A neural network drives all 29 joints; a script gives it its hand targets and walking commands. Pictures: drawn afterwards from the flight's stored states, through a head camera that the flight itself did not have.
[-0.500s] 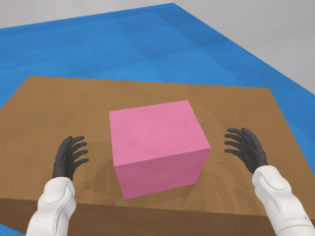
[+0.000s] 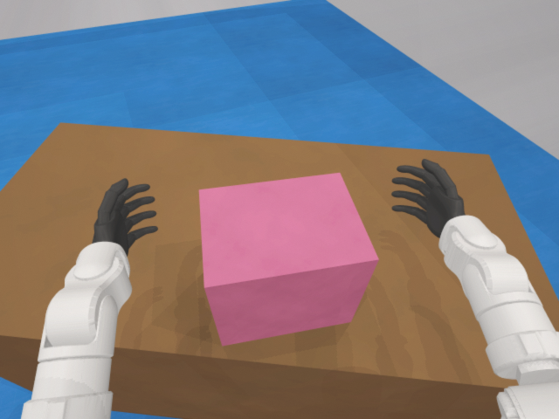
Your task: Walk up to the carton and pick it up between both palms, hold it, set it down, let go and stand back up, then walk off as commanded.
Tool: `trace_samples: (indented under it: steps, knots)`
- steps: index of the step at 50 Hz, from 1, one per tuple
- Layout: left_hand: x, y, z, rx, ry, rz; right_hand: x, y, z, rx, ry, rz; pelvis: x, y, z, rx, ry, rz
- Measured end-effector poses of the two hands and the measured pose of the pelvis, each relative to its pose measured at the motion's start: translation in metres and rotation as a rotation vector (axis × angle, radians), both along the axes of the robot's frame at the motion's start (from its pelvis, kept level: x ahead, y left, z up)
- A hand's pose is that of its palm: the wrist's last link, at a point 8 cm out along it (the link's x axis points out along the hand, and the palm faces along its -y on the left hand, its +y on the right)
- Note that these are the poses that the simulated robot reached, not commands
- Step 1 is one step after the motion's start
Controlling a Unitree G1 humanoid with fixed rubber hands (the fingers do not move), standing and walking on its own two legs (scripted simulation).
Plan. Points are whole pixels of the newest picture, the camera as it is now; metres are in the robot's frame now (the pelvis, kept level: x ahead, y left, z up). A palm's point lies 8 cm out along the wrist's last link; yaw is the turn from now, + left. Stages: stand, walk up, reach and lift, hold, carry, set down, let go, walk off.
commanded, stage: reach and lift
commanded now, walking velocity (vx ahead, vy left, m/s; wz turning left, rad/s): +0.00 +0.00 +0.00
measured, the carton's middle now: (280, 260) +0.39 +0.03 -0.02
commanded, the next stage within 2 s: none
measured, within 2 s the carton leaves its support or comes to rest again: neither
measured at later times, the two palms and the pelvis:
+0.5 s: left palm (124, 244) +0.34 +0.25 +0.07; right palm (421, 207) +0.43 -0.17 +0.09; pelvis +0.01 +0.00 +0.00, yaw +1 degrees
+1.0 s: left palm (140, 273) +0.33 +0.25 +0.00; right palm (390, 233) +0.43 -0.15 +0.02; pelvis +0.00 +0.01 -0.02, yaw +1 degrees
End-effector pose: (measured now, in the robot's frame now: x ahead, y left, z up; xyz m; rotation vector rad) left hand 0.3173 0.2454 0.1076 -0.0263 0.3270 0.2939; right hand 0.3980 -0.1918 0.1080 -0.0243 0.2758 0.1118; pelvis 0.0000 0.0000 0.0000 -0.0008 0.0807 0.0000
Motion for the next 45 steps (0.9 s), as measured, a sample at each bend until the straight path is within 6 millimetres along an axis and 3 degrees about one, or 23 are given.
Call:
trace_samples:
  steps: [17,22,31,40,45]
  knots:
    - [0.032,0.011,0.008,0.019,-0.010,0.005,0.041,0.013,0.019,-0.001,-0.027,-0.003,0.004,0.000,0.000,-0.005,0.029,0.028]
    - [0.027,0.009,-0.017,0.008,-0.004,0.008,0.037,0.012,-0.003,-0.023,0.007,-0.019,0.007,0.002,0.000,-0.008,0.029,0.023]
    - [0.012,-0.002,-0.077,-0.002,0.016,0.023,0.022,0.033,-0.057,-0.022,0.028,0.008,0.006,0.007,-0.003,-0.010,0.081,0.014]
    - [0.010,-0.004,-0.106,0.014,-0.003,0.032,0.022,0.051,-0.089,-0.032,0.038,0.020,0.003,0.010,-0.010,-0.020,0.166,0.016]
    - [0.011,0.001,-0.111,0.016,-0.019,0.053,0.026,0.051,-0.094,-0.018,0.021,-0.008,0.000,0.011,-0.016,-0.023,0.205,0.021]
